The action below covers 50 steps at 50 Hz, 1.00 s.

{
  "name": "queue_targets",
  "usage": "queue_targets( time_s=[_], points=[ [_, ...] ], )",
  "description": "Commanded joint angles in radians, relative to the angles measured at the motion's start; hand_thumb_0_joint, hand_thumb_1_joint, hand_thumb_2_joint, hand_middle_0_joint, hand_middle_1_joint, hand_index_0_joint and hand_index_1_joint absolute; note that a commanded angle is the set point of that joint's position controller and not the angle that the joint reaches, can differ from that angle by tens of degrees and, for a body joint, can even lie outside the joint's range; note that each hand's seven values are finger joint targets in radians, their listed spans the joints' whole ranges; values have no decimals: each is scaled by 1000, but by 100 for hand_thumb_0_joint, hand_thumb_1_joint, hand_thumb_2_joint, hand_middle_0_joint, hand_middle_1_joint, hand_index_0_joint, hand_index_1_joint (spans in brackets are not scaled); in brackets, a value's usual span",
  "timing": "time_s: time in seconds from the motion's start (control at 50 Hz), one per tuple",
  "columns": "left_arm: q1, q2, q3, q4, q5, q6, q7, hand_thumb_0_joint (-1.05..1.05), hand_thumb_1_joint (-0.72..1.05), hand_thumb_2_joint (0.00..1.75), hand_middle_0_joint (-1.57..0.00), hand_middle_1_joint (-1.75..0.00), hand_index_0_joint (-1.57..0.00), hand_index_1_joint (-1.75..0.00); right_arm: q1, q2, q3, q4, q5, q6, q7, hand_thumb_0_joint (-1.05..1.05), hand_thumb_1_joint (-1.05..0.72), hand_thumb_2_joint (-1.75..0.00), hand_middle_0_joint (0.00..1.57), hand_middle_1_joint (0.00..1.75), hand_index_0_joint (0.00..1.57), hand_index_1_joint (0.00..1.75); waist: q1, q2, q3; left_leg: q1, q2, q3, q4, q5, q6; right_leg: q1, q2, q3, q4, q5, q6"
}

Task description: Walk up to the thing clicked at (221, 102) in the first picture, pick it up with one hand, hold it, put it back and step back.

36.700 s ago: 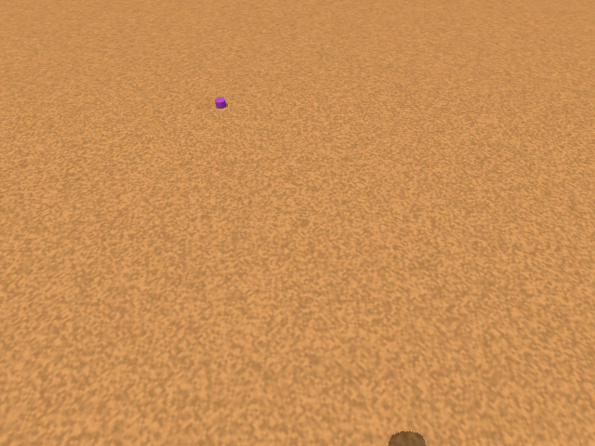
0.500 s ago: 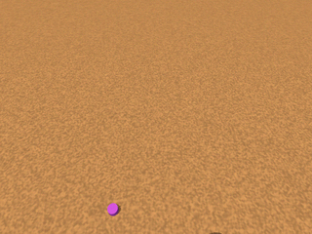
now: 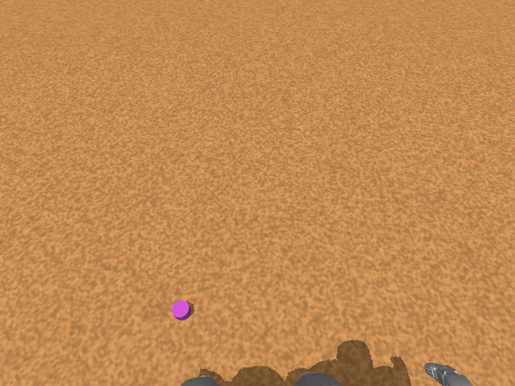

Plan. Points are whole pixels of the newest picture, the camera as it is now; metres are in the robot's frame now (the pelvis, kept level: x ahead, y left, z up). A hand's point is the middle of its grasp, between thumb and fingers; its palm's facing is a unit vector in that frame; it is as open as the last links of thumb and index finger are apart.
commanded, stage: step back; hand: left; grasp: from above
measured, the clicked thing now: (181, 310) +0.43 +0.29 -0.74
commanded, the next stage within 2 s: none
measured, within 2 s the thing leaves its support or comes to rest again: neither
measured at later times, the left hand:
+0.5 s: hand out of the picture +0.01 +0.29 -0.15, palm faces +0.06 -0.93 -0.36, open 7.4 cm
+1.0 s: hand out of the picture -0.11 +0.29 -0.12, palm faces +0.01 -0.91 -0.42, open 7.4 cm
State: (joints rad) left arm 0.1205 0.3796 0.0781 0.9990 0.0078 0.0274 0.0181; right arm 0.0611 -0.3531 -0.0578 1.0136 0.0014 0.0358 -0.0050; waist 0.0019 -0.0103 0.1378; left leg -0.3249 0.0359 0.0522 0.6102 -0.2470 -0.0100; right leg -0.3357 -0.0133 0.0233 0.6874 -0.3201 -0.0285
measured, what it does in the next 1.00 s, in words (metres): walks backwards: left foot, then right foot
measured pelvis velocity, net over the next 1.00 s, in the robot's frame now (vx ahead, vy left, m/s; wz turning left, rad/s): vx -0.22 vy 0.02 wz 0.02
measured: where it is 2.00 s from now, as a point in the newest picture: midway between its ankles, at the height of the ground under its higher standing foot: outside the picture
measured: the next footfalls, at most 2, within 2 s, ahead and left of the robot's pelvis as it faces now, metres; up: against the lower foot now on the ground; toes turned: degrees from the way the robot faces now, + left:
left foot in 0.38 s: -0.07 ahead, +0.12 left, +0.00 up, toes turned +3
right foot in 0.76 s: -0.13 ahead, -0.11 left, +0.00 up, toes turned +3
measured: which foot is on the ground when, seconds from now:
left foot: down 0.00-0.02, up 0.04-0.36, down 0.38-0.78, up 0.80-1.00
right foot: down 0.00-0.40, up 0.42-0.74, down 0.76-1.00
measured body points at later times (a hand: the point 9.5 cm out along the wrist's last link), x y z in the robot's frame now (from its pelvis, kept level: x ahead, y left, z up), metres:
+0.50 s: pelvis -0.10 +0.02 +0.01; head -0.03 +0.05 +0.45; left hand +0.00 +0.34 -0.13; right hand -0.01 -0.28 -0.11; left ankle -0.11 +0.12 -0.72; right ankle -0.05 -0.12 -0.66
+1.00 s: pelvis -0.22 +0.02 +0.00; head -0.16 +0.01 +0.45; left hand -0.11 +0.33 -0.10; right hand -0.11 -0.29 -0.12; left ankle -0.26 +0.15 -0.66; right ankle -0.17 -0.11 -0.72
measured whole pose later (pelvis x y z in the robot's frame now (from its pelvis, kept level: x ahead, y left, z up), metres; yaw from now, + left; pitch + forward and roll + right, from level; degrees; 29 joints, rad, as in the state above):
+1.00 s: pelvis -0.22 +0.02 +0.00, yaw +1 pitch -2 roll +1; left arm 0.15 0.35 0.06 0.79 0.04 0.03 0.02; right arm 0.14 -0.41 -0.04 0.87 0.01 0.05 -0.01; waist 0.02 0.03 0.16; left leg -0.39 -0.10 -0.12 1.06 -0.52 -0.02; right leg -0.34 -0.01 0.05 0.62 -0.25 0.00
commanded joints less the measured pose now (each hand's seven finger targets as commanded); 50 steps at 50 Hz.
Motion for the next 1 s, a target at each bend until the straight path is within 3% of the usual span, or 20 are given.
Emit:
queue_targets(
  time_s=[0.0, 0.02, 0.04, 0.08, 0.22, 0.3, 0.34, 0.36, 0.38, 0.4, 0.44, 0.48, 0.6, 0.72, 0.74, 0.76, 0.78, 0.8, 0.86, 0.98],
  points=[
    [94, 261, 57, -57, 20, -17, -5, 0, 90, 90, -20, -30, -20, -30, -47, -151, -23, -119, 2, 11, -15, 0, -90, -90, 20, 30, 20, 30, 47, -227, -110, -153, -105, -35, 326, -205, 51, 37, -282, 394, -368, 271, -176],
    [30, 325, 69, -101, 34, -24, -2, 0, 90, 90, -20, -30, -20, -30, -29, -155, -26, -127, -12, 20, -20, 0, -90, -90, 20, 30, 20, 30, 42, -250, -100, -138, -148, -156, 533, -393, 48, -73, -380, 533, -412, 252, -274],
    [-18, 310, 68, -129, 35, -24, 4, 0, 90, 90, -20, -30, -20, -30, 21, -188, -35, -116, -7, 23, -19, 0, -90, -90, 20, 30, 20, 30, 17, -181, -100, -124, -136, -224, 629, -355, 45, -97, -360, 483, -401, 202, -275],
    [-107, 236, 48, -158, 33, -22, 10, 0, 90, 90, -20, -30, -20, -30, 116, -207, -35, -83, 17, 19, -14, 0, -90, -90, 20, 30, 20, 30, -36, -112, -135, -150, -141, -216, 667, -242, 24, 8, -245, 289, -323, 275, -207],
    [22, 239, 60, -197, 24, -15, 21, 0, 90, 90, -20, -30, -20, -30, 69, -231, -11, -136, -11, -2, -21, 0, -90, -90, 20, 30, 20, 30, 63, -155, -209, -186, -84, -159, 351, -302, -15, 322, -281, 239, -228, 478, -219],
    [-30, 262, 61, -238, 15, -3, 15, 0, 90, 90, -20, -30, -20, -30, 183, -222, -24, -111, -21, -9, -11, 0, -90, -90, 20, 30, 20, 30, 6, -172, -252, 9, -61, -74, 51, -204, 23, 242, -252, 177, -177, 464, -164],
    [-54, 255, 50, -256, 6, 7, 6, 0, 90, 90, -20, -30, -20, -30, 246, -231, -39, -92, -34, -14, -7, 0, -90, -90, 20, 30, 20, 30, -41, -124, -224, 158, -49, -53, -148, 26, 44, 73, -213, 135, -131, 303, -94],
    [-28, 204, 38, -267, 3, 9, 4, 0, 90, 90, -20, -30, -20, -30, 218, -287, -52, -114, -51, -18, -4, 0, -90, -90, 20, 30, 20, 30, -31, 59, -205, 184, 107, -289, -247, 27, 88, -49, -112, 68, -21, 107, -35],
    [-80, 191, 37, -286, -2, 2, 12, 0, 90, 90, -20, -30, -20, -30, 130, -410, -72, -148, -46, -17, 5, 0, -90, -90, 20, 30, 20, 30, -42, 323, -153, 112, 311, -543, -314, 204, 215, -172, 95, -47, 173, -258, 20],
    [-140, 214, 55, -276, 19, 1, 23, 0, 90, 90, -20, -30, -20, -30, 116, -424, -78, -160, -46, -22, 2, 0, -90, -90, 20, 30, 20, 30, -81, 283, -129, 0, 370, -631, -330, 235, 325, -129, 103, 116, 391, -342, 27],
    [-56, 191, 52, -230, -4, 6, 23, 0, 90, 90, -20, -30, -20, -30, 20, -305, -44, -173, -45, -28, -16, 0, -90, -90, 20, 30, 20, 30, 3, 93, -137, 95, 231, -351, -208, 477, 245, -179, 133, 183, 562, -235, 10],
    [22, 185, 52, -216, -13, 3, 21, 0, 90, 90, -20, -30, -20, -30, 13, -268, -35, -190, -35, -31, -28, 0, -90, -90, 20, 30, 20, 30, 31, 128, -142, 165, 188, -264, -152, 535, 211, -211, 124, 164, 575, -173, 10],
    [-16, 163, 38, -251, 2, -13, 14, 0, 90, 90, -20, -30, -20, -30, 145, -259, -48, -194, -24, -22, -33, 0, -90, -90, 20, 30, 20, 30, -58, 148, -170, 372, 209, -264, -76, 646, 256, -195, 75, 80, 246, -203, 59],
    [141, 155, 42, -182, 21, -30, 8, 0, 90, 90, -20, -30, -20, -30, 53, -280, -51, -231, -5, -3, -17, 0, -90, -90, 20, 30, 20, 30, 11, 159, -235, 188, 190, -248, -15, 377, 176, 145, 47, -24, -266, 124, 7],
    [143, 197, 51, -184, 32, -37, 9, 0, 90, 90, -20, -30, -20, -30, 45, -251, -44, -235, 3, -3, -14, 0, -90, -90, 20, 30, 20, 30, 14, 82, -243, 54, 155, -230, 12, 226, 124, 230, -17, 88, -241, 230, -20],
    [119, 272, 70, -201, 29, -39, 6, 0, 90, 90, -20, -30, -20, -30, 25, -222, -36, -255, 8, -3, -10, 0, -90, -90, 20, 30, 20, 30, 15, -98, -200, -92, 9, -153, 138, 9, 56, 217, -164, 307, -264, 290, -119],
    [69, 345, 82, -223, 25, -36, 2, 0, 90, 90, -20, -30, -20, -30, 3, -208, -39, -249, 6, 5, -21, 0, -90, -90, 20, 30, 20, 30, 43, -276, -149, -90, -117, -89, 385, -337, 17, 66, -356, 497, -344, 361, -279],
    [42, 331, 81, -252, 33, -44, 5, 0, 90, 90, -20, -30, -20, -30, 14, -231, -49, -240, -5, 11, -24, 0, -90, -90, 20, 30, 20, 30, 33, -216, -116, -93, -109, -196, 542, -398, 9, 9, -387, 536, -339, 409, -304],
    [-22, 239, 58, -277, 20, -37, 16, 0, 90, 90, -20, -30, -20, -30, 86, -231, -40, -206, 10, 0, -22, 0, -90, -90, 20, 30, 20, 30, -3, -103, -130, -127, -158, -217, 592, -284, 6, 78, -222, 259, -248, 522, -201],
    [17, 233, 59, -311, 29, -17, 22, 0, 90, 90, -20, -30, -20, -30, 125, -218, -28, -217, -6, -13, -27, 0, -90, -90, 20, 30, 20, 30, 27, -201, -188, -102, -71, -134, 207, -287, -13, 256, -225, 230, -178, 518, -183]
  ],
)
